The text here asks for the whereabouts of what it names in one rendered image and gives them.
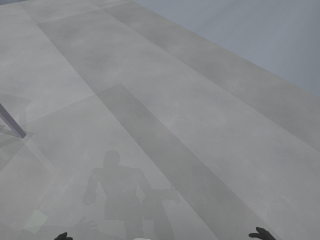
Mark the table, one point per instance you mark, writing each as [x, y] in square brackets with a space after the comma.
[6, 117]

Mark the robot right hand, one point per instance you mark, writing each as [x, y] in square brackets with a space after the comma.
[262, 234]

